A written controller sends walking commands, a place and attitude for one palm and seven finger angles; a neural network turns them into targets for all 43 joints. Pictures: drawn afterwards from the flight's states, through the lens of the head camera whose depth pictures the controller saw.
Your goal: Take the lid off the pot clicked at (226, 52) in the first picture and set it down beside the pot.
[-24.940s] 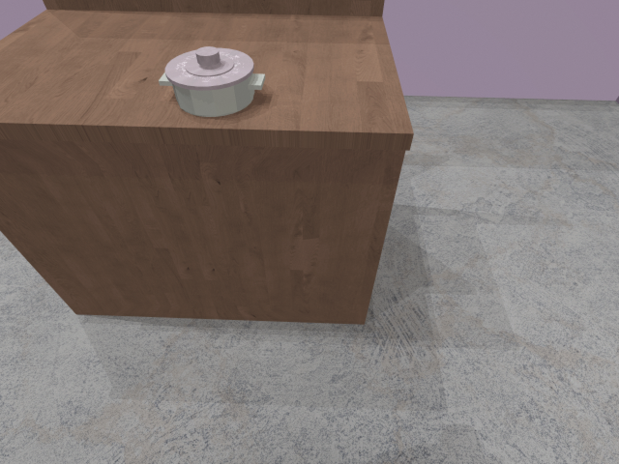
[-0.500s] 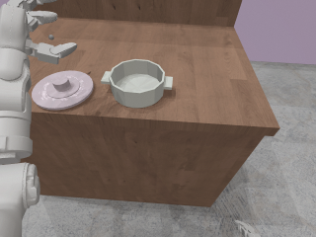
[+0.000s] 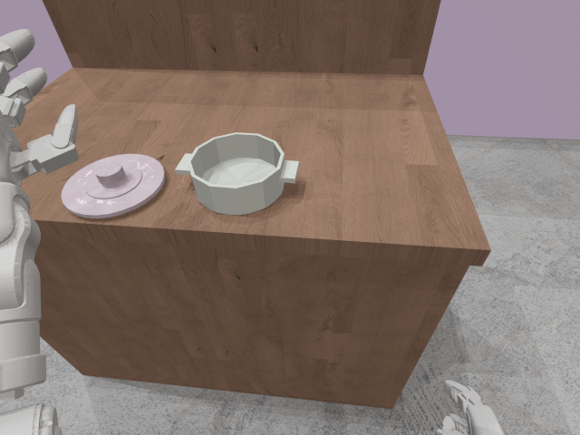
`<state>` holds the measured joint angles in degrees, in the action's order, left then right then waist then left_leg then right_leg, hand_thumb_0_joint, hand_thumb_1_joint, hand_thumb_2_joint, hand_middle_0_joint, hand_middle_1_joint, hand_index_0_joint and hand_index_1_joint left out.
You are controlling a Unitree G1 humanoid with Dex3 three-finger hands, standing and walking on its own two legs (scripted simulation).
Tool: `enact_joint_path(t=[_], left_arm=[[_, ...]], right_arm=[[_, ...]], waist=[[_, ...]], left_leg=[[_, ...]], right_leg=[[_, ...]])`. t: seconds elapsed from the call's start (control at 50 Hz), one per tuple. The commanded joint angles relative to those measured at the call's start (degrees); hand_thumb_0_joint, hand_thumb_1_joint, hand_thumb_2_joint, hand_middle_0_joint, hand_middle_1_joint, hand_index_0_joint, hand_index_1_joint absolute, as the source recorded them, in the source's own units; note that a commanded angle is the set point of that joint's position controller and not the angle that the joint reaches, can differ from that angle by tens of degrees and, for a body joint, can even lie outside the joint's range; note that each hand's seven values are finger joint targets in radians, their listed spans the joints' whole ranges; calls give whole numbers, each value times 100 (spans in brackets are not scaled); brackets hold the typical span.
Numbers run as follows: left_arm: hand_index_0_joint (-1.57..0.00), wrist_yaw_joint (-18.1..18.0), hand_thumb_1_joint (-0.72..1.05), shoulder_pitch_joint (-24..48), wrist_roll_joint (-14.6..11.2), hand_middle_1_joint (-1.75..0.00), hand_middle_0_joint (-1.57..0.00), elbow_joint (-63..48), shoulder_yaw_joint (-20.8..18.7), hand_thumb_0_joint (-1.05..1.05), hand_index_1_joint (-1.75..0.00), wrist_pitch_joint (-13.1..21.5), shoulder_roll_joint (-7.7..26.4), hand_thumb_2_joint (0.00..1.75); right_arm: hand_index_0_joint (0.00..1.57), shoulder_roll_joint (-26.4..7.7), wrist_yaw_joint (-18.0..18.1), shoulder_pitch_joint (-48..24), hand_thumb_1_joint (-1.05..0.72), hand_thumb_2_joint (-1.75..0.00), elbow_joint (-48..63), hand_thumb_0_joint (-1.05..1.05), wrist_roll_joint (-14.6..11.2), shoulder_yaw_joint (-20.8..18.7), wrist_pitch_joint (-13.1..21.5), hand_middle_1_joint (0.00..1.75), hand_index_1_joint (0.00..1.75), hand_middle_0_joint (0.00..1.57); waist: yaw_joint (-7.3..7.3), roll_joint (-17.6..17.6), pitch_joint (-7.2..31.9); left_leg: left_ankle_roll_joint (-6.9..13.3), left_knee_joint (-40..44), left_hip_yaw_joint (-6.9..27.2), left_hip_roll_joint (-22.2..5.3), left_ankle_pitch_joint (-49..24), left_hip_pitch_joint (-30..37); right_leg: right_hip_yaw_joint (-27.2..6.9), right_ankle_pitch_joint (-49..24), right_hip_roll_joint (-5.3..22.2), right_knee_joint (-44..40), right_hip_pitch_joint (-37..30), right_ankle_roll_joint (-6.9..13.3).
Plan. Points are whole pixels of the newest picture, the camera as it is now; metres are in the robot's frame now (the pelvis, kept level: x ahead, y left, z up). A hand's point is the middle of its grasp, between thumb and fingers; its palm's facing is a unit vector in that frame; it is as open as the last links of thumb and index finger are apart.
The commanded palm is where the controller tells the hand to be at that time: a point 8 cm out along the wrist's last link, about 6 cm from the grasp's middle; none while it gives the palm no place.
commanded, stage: draw the hand back to the body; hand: left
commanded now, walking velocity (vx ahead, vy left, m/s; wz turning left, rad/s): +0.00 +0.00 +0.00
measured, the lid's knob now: (110, 172) +0.51 +0.38 +0.10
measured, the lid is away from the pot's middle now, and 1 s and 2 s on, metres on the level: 0.23 0.23 0.23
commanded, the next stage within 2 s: step back with the hand held close in 1.04 s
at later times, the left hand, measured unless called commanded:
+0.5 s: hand (21, 195) +0.23 +0.25 +0.29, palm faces +0.49 -0.85 -0.22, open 7.4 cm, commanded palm +0.18 +0.29 +0.28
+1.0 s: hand out of the picture +0.15 +0.26 +0.28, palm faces +0.48 -0.83 -0.30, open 7.4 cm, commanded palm +0.10 +0.31 +0.28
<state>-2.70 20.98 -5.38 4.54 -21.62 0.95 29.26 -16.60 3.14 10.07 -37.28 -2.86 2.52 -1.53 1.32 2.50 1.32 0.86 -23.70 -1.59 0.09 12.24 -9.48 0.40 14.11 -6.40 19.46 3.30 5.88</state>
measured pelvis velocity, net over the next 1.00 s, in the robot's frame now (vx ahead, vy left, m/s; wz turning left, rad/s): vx -0.02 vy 0.03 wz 0.01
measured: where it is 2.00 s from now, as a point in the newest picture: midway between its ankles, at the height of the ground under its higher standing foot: outside the picture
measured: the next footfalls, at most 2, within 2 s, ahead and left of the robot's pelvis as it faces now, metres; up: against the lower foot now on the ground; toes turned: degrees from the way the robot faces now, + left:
none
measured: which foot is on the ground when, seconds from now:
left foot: down 0.00-1.00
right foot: down 0.00-1.00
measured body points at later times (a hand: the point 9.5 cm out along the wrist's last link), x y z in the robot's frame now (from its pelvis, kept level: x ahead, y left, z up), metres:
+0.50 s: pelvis -0.01 +0.00 +0.00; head -0.05 -0.03 +0.45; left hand +0.20 +0.29 +0.30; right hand +0.18 -0.23 -0.09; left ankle +0.01 +0.11 -0.74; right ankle -0.04 -0.05 -0.74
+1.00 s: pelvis -0.02 +0.03 +0.00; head -0.07 +0.02 +0.45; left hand +0.12 +0.30 +0.30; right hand +0.19 -0.18 -0.07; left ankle +0.01 +0.11 -0.74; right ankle -0.04 -0.05 -0.74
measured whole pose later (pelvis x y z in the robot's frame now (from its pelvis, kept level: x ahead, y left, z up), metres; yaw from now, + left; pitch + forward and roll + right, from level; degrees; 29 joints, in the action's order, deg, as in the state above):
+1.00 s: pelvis -0.02 +0.03 +0.00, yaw +1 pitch -8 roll -1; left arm -2.7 -15.9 -8.4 -35.4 -24.5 8.3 23.3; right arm -12.6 3.4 8.0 -39.8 0.1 2.4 5.1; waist 4.6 3.3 -0.7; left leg 3.0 -23.0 -1.6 1.4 10.8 -4.6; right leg 0.6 11.9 -5.0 17.0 -2.6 3.7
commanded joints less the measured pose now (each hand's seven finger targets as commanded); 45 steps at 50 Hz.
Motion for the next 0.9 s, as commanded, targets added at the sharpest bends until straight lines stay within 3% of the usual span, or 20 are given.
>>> enact_joint_path(t=[0.0,0.04,0.1,0.16,0.2,0.24,0.28,0.34,0.38,0.46,0.48,0.52,0.58,0.6,0.7,0.78,0.84,0.88], left_arm=[[-25,-165,70,1881,-28,-38,-25,-1447,-718,0,-38,423,1752,88],[-23,-165,75,1573,-66,-36,-23,-1305,-846,0,-36,410,1772,89],[-22,-105,83,1349,-102,-33,-22,-1646,-527,0,-33,427,1369,89],[-20,-102,90,1120,-139,-30,-20,-2099,-375,0,-30,481,1144,90],[-20,-160,90,1086,-151,-30,-20,-2295,-540,0,-30,535,1282,90],[-20,-213,90,733,-181,-30,-20,-2111,-993,0,-30,540,1615,90],[-20,-204,90,515,-221,-30,-20,-2152,-1022,0,-30,555,1534,90],[-20,-131,90,167,-231,-30,-20,-2923,-682,0,-30,699,1037,90],[-20,-146,90,-45,-239,-30,-20,-3290,-555,0,-30,755,861,90],[-20,-225,90,-483,-277,-30,-20,-2899,-976,0,-30,728,1122,90],[-20,-225,90,-612,-305,-30,-20,-2955,-1109,0,-30,739,1191,90],[-20,-168,90,-911,-342,-30,-20,-3239,-1049,0,-30,802,1023,90],[-20,-85,90,-1211,-315,-30,-20,-3980,-536,0,-30,913,549,90],[-20,-100,90,-1331,-301,-30,-20,-4225,-563,0,-30,953,580,90],[-20,-163,90,-1834,-363,-30,-20,-4146,-1165,0,-30,983,926,90],[-20,-76,90,-2423,-330,-30,-20,-4645,-738,0,-30,1014,433,90],[-20,-57,90,-2719,-289,-30,-20,-4996,-564,0,-30,1013,296,90],[-20,-125,90,-2653,-295,-30,-20,-5049,-900,0,-30,1020,597,90]], right_arm=[[20,-556,61,-868,-90,-90,809,0,62,-204,370,30,30,20],[20,-553,70,-859,-90,-90,762,0,71,-213,363,30,30,20],[20,-467,68,-1003,-90,-90,829,0,61,-186,414,30,30,20],[20,-428,50,-1116,-90,-90,853,0,69,-168,477,30,30,20],[20,-434,75,-1144,-90,-90,842,0,89,-168,526,30,30,20],[20,-443,106,-1116,-90,-90,750,0,120,-187,527,30,30,20],[20,-404,120,-1159,-90,-90,725,0,138,-196,537,30,30,20],[20,-339,83,-1283,-90,-90,837,0,136,-196,640,30,30,20],[20,-314,69,-1268,-90,-90,856,0,146,-194,723,30,30,20],[20,-353,127,-1192,-90,-90,701,0,179,-221,739,30,30,20],[20,-345,136,-1185,-90,-90,697,0,187,-234,740,30,30,20],[20,-302,142,-1252,-90,-90,731,0,196,-247,777,30,30,20],[20,-254,91,-1306,-90,-90,829,0,203,-223,879,30,30,20],[20,-260,87,-1277,-90,-90,852,0,221,-231,926,30,30,20],[20,-264,122,-1232,-90,-90,712,0,270,-267,943,30,30,20],[20,-192,69,-1250,-90,-90,753,0,285,-247,1006,30,30,20],[20,-200,19,-1259,-90,-90,801,0,281,-240,1026,30,30,20],[20,-227,39,-1222,-90,-90,735,0,308,-252,1028,30,30,20]], waist=[[30,-67,1183],[46,-388,1004],[58,29,894],[58,184,848],[87,-21,778],[139,-382,648],[151,-398,651],[180,266,835],[197,416,877],[189,-257,297],[218,-406,326],[257,-231,388],[250,372,489],[266,370,606],[295,-266,265],[276,411,262],[259,243,149],[269,99,108]], left_leg=[[288,-92,-16,-34,-1304,795],[300,-113,-13,-31,-1103,677],[297,-77,-39,-16,-974,802],[290,-73,-26,-22,-932,910],[306,-42,7,-32,-902,920],[315,-76,24,-43,-811,788],[301,-102,41,-41,-700,698],[283,-82,-10,-45,-926,984],[282,-13,-8,-50,-1088,1146],[317,32,15,-70,-865,925],[327,46,35,-72,-815,881],[330,37,14,-72,-880,948],[300,116,21,-90,-1055,1226],[304,117,38,-105,-1189,1302],[308,164,90,-136,-955,1063],[255,207,84,-159,-1043,1231],[249,257,157,-196,-1006,1239],[233,291,220,-215,-923,1154]], right_leg=[[-441,-2887,757,-202,-1,-591],[-471,-2792,796,-263,-19,-646],[-487,-2450,807,-348,104,-627],[-521,-2305,803,-403,182,-628],[-502,-2081,773,-459,213,-601],[-568,-2083,818,-508,179,-653],[-676,-1979,901,-521,92,-662],[-606,-2230,879,-449,67,-607],[-468,-2110,774,-434,116,-531],[-457,-1596,715,-637,357,-519],[-460,-1500,727,-642,292,-510],[-466,-1573,745,-620,229,-488],[-364,-1475,690,-602,278,-407],[-348,-1605,678,-562,222,-400],[-347,-1239,662,-693,289,-386],[-284,-1230,666,-676,318,-348],[-232,-1030,610,-693,393,-341],[-230,-910,606,-708,387,-321]])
